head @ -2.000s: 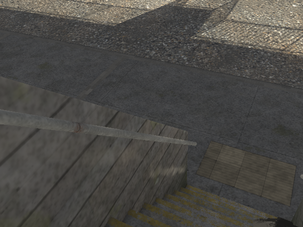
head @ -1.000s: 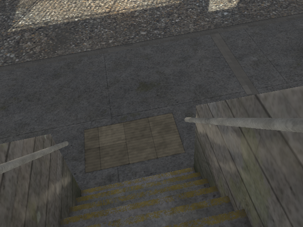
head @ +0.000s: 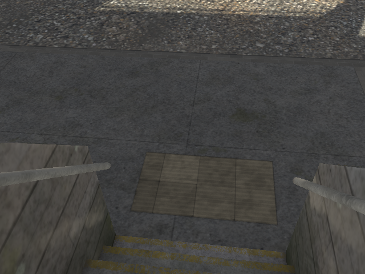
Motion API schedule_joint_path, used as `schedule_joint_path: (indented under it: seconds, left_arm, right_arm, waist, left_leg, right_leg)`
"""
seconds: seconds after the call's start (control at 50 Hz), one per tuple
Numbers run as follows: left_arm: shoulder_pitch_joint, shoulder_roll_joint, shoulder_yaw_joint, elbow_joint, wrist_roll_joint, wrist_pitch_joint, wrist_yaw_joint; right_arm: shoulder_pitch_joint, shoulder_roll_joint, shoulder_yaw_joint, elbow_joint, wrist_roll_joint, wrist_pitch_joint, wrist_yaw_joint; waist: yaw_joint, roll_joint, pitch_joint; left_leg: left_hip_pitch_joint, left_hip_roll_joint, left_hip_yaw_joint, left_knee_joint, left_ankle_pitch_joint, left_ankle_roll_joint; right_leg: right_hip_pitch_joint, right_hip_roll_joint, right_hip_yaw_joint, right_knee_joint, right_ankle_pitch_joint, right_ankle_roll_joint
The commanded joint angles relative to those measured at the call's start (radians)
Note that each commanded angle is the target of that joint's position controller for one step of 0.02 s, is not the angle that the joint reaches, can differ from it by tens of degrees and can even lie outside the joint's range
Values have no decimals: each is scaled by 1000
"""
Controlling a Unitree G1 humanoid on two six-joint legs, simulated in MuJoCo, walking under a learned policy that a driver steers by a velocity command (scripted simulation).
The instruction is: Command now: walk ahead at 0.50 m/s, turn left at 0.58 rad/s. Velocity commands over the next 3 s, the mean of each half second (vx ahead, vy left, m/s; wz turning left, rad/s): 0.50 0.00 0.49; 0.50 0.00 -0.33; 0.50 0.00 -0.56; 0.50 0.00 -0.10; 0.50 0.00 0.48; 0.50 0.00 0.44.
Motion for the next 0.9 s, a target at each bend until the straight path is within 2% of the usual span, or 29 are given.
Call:
schedule_joint_path:
  seconds: [0.02,0.08,0.12,0.16,0.18,0.2,0.22,0.24,0.26,0.28,0.3,0.32,0.34,0.38,0.4,0.42,0.46,0.5,0.58,0.66,0.7,0.74,0.76,0.78,0.8,0.82,0.84,0.88,0.9]
  left_arm:
    - [-101,57,-17,-65,-20,-51,18]
    - [-3,50,-25,-10,-15,-70,34]
    - [9,64,-20,-4,26,-32,41]
    - [116,42,-24,31,49,-10,46]
    - [84,92,-10,40,45,1,53]
    - [72,89,-15,38,43,8,45]
    - [2,140,1,13,39,13,48]
    - [-39,108,-3,14,43,6,45]
    - [-71,128,21,-20,55,27,44]
    - [8,54,7,-77,50,25,30]
    - [5,86,-2,-142,68,29,16]
    - [-26,93,-3,-141,92,30,15]
    - [-32,96,4,-113,93,48,15]
    - [-107,25,-24,-134,92,70,21]
    - [-166,19,-25,-163,82,79,24]
    - [-104,-5,-26,-91,71,83,32]
    - [-35,20,-5,-54,53,74,17]
    - [-165,71,11,-115,50,61,10]
    - [-317,71,21,-187,57,68,-2]
    - [-311,34,13,-199,22,57,-15]
    - [-115,75,26,-144,5,65,-7]
    - [199,136,52,-28,-5,73,-18]
    - [220,129,53,-21,-4,76,-31]
    - [240,143,25,7,13,72,-50]
    - [224,148,16,11,-25,66,-51]
    - [244,137,18,9,-13,73,-32]
    - [236,158,19,0,3,76,-23]
    - [172,171,6,-7,11,56,3]
    - [161,110,-8,0,8,44,-1]
  right_arm:
    - [192,-18,-21,77,1,2,38]
    - [-97,-13,0,-13,4,-20,40]
    - [-189,-29,4,-58,14,-31,30]
    - [-284,-39,7,-105,45,-56,42]
    - [-208,-33,3,-79,48,-55,44]
    - [-125,-68,4,-48,41,-55,36]
    - [18,-122,-15,-14,35,-43,32]
    - [210,-172,-29,64,15,-28,40]
    - [306,-200,-51,106,21,-14,46]
    - [329,-245,-46,132,37,-5,47]
    - [311,-209,-31,89,81,-4,44]
    - [321,-254,-49,102,85,4,29]
    - [259,-238,-44,79,69,13,25]
    - [192,-136,8,59,32,-9,14]
    - [66,-54,41,22,38,-27,8]
    - [31,-93,43,-11,24,-44,15]
    - [66,-120,28,8,55,-74,8]
    - [119,-118,32,17,74,-79,7]
    - [120,-118,30,12,59,-58,3]
    - [106,-139,20,-9,31,-51,-4]
    - [17,-182,4,-2,7,-43,-34]
    - [4,-147,7,0,4,-30,-41]
    - [2,-109,-2,11,-18,-4,-56]
    - [-2,7,26,-37,-8,-2,-46]
    - [57,10,38,-102,7,-7,-39]
    - [-4,-57,31,-99,8,-12,-36]
    - [-2,-58,35,-75,-3,-8,-41]
    - [-79,-37,42,-90,-31,7,-36]
    - [-118,-62,30,-75,-35,10,-32]
  waist:
    - [-129,-113,77]
    - [4,-58,161]
    - [78,-126,163]
    - [163,-72,231]
    - [117,-142,150]
    - [87,-108,137]
    - [16,-167,64]
    - [-87,-70,29]
    - [-170,205,108]
    - [-41,350,38]
    - [-46,234,-76]
    - [-63,138,-110]
    - [-22,73,-81]
    - [57,44,69]
    - [128,5,136]
    - [143,43,105]
    - [165,108,79]
    - [113,58,130]
    - [25,103,159]
    - [-14,89,189]
    - [84,152,101]
    - [194,26,-23]
    - [235,-147,42]
    - [153,-340,77]
    - [47,-354,7]
    - [100,-219,-25]
    - [84,-141,-20]
    - [41,-159,20]
    - [34,-121,83]
  left_leg:
    - [480,-21,31,-327,678,-6]
    - [308,-17,25,-644,852,26]
    - [359,16,64,-873,760,18]
    - [391,68,98,-1112,725,20]
    - [463,147,2,-1081,741,35]
    - [519,141,46,-1088,709,55]
    - [706,152,41,-1094,524,72]
    - [976,112,74,-1091,471,92]
    - [1049,140,33,-1290,488,164]
    - [1363,243,-46,-703,1046,162]
    - [1361,293,-206,-693,881,225]
    - [1211,377,-380,-853,376,330]
    - [1039,365,-452,-968,46,342]
    - [659,378,-444,-1038,-131,317]
    - [319,326,-373,-1025,-191,266]
    - [198,285,-317,-990,-117,239]
    - [254,248,-259,-811,-146,172]
    - [347,237,-260,-743,-237,130]
    - [349,233,-232,-646,-366,140]
    - [293,219,-111,-516,-288,132]
    - [404,281,-122,-309,-52,154]
    - [371,196,45,151,115,133]
    - [282,59,112,651,-269,118]
    - [-174,-44,206,995,-859,75]
    - [-364,4,145,871,-845,65]
    - [-436,45,89,713,-746,62]
    - [-430,81,50,630,-639,49]
    - [-423,111,-29,399,-281,-16]
    - [-415,121,-34,316,-207,-53]
  right_leg:
    - [-527,-167,57,-91,478,-5]
    - [-312,-159,63,41,163,1]
    - [-196,-164,28,150,288,-51]
    - [-106,-183,49,252,388,-95]
    - [-82,-251,126,304,429,-137]
    - [-64,-239,118,435,563,-138]
    - [-148,-263,175,573,706,-159]
    - [-313,-209,104,802,689,-134]
    - [-461,-24,-40,1277,98,-100]
    - [-939,39,-39,1427,-430,-57]
    - [-1044,-25,54,1304,-418,-39]
    - [-1015,-46,162,1213,-376,-24]
    - [-968,-23,113,1254,-280,-20]
    - [-887,-52,162,854,225,25]
    - [-626,-46,162,558,426,68]
    - [-436,5,119,646,554,74]
    - [-453,21,174,561,837,42]
    - [-565,34,215,372,937,3]
    - [-470,75,238,151,976,-5]
    - [-195,44,119,-139,979,-34]
    - [-106,-51,114,-212,895,-81]
    - [241,-24,54,-395,860,-116]
    - [248,-141,249,-622,848,-210]
    - [408,-162,207,-65,1540,-133]
    - [498,-182,324,42,1747,-122]
    - [465,-193,379,-24,1381,-176]
    - [338,-201,451,-60,1003,-214]
    - [87,-234,685,-194,501,-226]
    - [3,-190,712,-179,460,-203]
Next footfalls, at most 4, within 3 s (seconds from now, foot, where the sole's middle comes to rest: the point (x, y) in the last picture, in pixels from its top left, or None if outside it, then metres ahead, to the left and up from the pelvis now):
0.26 left None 0.21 0.09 -0.98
0.76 right None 0.42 -0.08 -1.22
1.30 left None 0.69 0.08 -1.46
1.76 right None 0.85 -0.23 -1.70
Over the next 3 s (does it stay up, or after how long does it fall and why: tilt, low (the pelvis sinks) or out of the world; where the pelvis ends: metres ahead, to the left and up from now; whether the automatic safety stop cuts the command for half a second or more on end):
stays up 1.33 -0.22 -1.45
